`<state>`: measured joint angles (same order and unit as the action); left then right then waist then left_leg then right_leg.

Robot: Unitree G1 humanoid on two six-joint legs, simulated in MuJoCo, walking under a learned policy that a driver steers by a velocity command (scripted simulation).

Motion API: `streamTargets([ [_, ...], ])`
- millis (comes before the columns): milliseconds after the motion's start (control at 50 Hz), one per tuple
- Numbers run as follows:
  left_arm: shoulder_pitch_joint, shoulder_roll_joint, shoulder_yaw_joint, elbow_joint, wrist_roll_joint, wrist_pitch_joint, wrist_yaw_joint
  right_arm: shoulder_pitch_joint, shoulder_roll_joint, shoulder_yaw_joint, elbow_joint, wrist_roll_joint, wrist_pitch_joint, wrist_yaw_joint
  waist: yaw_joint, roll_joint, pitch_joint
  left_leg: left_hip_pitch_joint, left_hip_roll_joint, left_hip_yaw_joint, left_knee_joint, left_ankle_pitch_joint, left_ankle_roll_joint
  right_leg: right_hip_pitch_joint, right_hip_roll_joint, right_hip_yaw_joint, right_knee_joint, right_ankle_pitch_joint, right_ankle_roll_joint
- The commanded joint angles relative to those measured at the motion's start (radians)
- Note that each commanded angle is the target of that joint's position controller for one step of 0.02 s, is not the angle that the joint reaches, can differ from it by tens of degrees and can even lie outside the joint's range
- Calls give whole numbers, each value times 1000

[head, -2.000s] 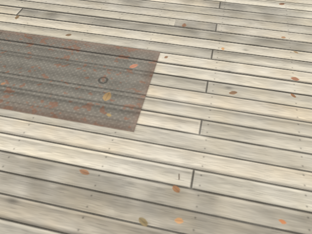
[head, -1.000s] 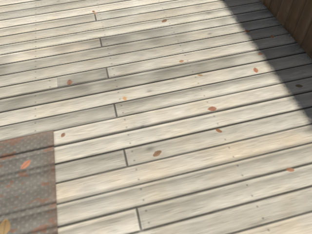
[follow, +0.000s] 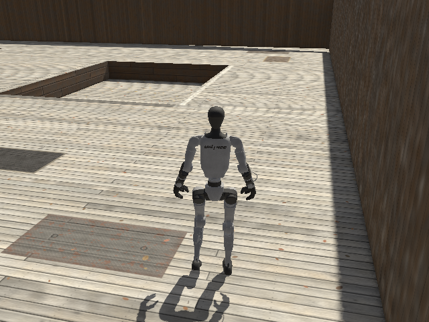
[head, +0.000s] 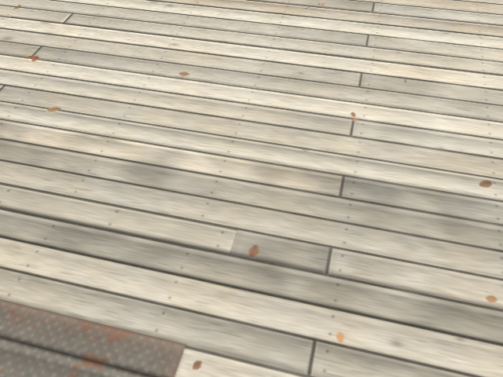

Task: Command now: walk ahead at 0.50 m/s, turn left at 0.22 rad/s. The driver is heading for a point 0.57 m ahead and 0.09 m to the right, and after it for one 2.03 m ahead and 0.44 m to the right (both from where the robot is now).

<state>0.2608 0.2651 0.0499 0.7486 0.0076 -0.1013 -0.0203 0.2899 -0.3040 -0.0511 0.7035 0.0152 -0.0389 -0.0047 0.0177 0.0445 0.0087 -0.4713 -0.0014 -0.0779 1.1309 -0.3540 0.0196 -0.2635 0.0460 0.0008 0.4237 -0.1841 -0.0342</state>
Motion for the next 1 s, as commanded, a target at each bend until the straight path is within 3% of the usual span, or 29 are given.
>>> streamTargets([
  [20, 21, 120, 26, -30, -10, -13, 4, -37, -50, -14, -87, -5, -20, 8, 1, -151, -9, -202, 83, -9, -93, 43, -14, 170, -263, 290, -231, 118, -185],
  [100, 43, 173, 38, 1, -19, -2, 10, -157, -14, 8, -117, -11, -31, 17, 32, -123, 12, -180, 93, 32, -343, 219, -30, 153, -250, 185, -271, 200, -185],
  [140, 71, 181, 37, 20, -28, 6, 11, -222, -12, 11, -128, -8, -38, 23, 54, -122, 24, -120, 73, 52, -459, 312, -34, 133, -230, 145, -268, 216, -169],
  [200, 132, 190, 38, 52, -37, 21, 12, -295, -26, 5, -152, 1, -50, 33, 69, -124, 39, -60, 40, 55, -557, 354, -33, 150, -248, 167, -238, 223, -158],
  [260, 132, 213, 47, 63, -40, 37, 21, -272, -64, -12, -152, 3, -62, 39, 22, -137, 28, 37, 25, 43, -634, 306, -4, 188, -278, 210, -171, 242, -128],
  [280, 117, 214, 46, 62, -40, 40, 24, -206, -84, -24, -133, 0, -64, 35, -24, -132, -5, 150, 14, 56, -671, 303, 15, 172, -258, 194, -101, 319, -107],
  [300, 118, 190, 37, 59, -33, 39, 24, -87, -124, -46, -99, -8, -63, 25, -81, -115, -84, 341, 22, 57, -678, 299, 41, 121, -205, 158, 43, 376, -78],
  [320, 101, 125, 12, 27, -10, 34, 22, 84, -194, -67, -80, -28, -60, 12, -156, -21, -234, 616, 202, -113, -644, 295, 104, -49, -138, 111, 333, 172, -36],
  [340, 235, 25, -17, 10, -22, 21, 24, 136, -257, -79, -60, -33, -45, 14, -105, 254, -368, 877, 430, -511, -731, 99, 238, -378, -13, 40, 659, -360, 21],
  [360, 203, 124, 8, 25, -44, 16, 25, 138, -167, -59, -57, -25, -42, 16, -132, 179, -320, 811, 409, -597, -808, -70, 233, -475, -52, 130, 796, -389, 24],
  [380, 122, 171, 26, 4, -56, 17, 25, 84, -123, -44, -53, -15, -44, 15, -125, 125, -181, 700, 379, -454, -829, -68, 199, -525, -90, 125, 828, -302, 19],
  [420, 60, 151, 30, -6, -37, 28, 28, -29, -66, -27, -47, -22, -51, 21, -70, 71, -60, 491, 302, -260, -888, 105, 174, -471, -147, 103, 770, -172, 26],
  [460, 81, 111, 29, -1, -39, 52, 24, -79, -45, -27, -33, -30, -65, 22, -24, 86, -24, 375, 269, -138, -949, 212, 167, -383, -175, 104, 732, -112, 34],
  [540, 16, 76, 25, -37, -30, 77, 20, -81, -80, -45, 8, -29, -82, 13, -10, 26, 23, 343, 277, 8, -1003, 359, 183, -428, -186, 112, 621, 8, 54],
  [640, -133, 54, 10, -86, -28, 66, -13, -47, -128, -59, 46, -21, -68, -1, -59, -5, 60, 375, 257, 170, -1016, 402, 155, -389, -167, 42, 349, 219, 38],
  [740, -250, 75, 13, -154, -28, 70, -37, 14, -169, -75, 89, 5, -38, -3, -84, -5, 90, 528, 298, 234, -946, 495, 121, -401, -139, -21, 223, 122, -17],
  [780, -217, 104, 29, -165, -25, 75, -40, 6, -199, -83, 90, 13, -24, -7, -46, 27, 41, 566, 297, 267, -817, 812, 98, -301, -79, -79, 214, 17, -56],
  [800, -132, 132, 47, -150, -26, 79, -38, -3, -210, -85, 88, 17, -15, -10, 7, 36, -16, 558, 284, 288, -679, 963, 83, -180, -35, -110, 204, -18, -81],
  [820, 27, 182, 79, -108, -30, 82, -29, -15, -199, -79, 83, 20, -9, -14, 95, 17, -99, 477, 245, 319, -469, 980, 51, 49, 14, -119, 146, 32, -117],
  [840, 191, 272, 115, -70, -34, 94, -7, 7, -153, -58, 64, -7, -14, -17, 153, -99, -194, 223, 199, 323, -152, 659, 0, 360, -95, 86, 123, 47, -178],
  [860, 139, 368, 121, -85, -42, 83, -5, 87, -16, -14, 6, -40, -41, -5, 22, -334, -277, -204, -12, 202, 170, -227, -57, 630, -329, 667, -2, -169, -360],
  [880, 158, 277, 93, -116, -35, 65, -12, -23, -99, -25, 1, -3, -76, 8, 102, -196, -351, -302, -4, -7, 253, -243, -37, 652, -375, 811, -127, -256, -364],
  [900, 128, 227, 77, -104, -26, 49, -15, -108, -139, -35, -29, 30, -94, 14, 105, -153, -211, -370, 36, -4, 228, -142, -14, 559, -351, 672, -144, -173, -318],
  [920, 74, 205, 70, -107, -28, 42, -14, -115, -125, -30, -25, 17, -104, 8, 61, -82, -135, -333, 77, -4, 147, -56, -4, 421, -307, 557, -138, -70, -287],
  [940, 8, 174, 61, -118, -24, 42, -11, -110, -128, -36, -13, -10, -104, 1, 20, -63, -87, -266, 106, -5, 61, -5, -11, 294, -270, 467, -145, 40, -264],
  [960, -30, 152, 52, -137, -11, 41, -5, -89, -133, -41, -7, -18, -94, 2, -15, -85, -76, -196, 124, -15, 21, 32, -17, 212, -246, 419, -165, 119, -259],
  [1000, -43, 155, 53, -142, -11, 37, 3, -74, -114, -40, -6, -27, -73, 4, -36, -85, -64, -145, 120, 0, -48, 61, -46, 126, -226, 372, -195, 221, -269],
])
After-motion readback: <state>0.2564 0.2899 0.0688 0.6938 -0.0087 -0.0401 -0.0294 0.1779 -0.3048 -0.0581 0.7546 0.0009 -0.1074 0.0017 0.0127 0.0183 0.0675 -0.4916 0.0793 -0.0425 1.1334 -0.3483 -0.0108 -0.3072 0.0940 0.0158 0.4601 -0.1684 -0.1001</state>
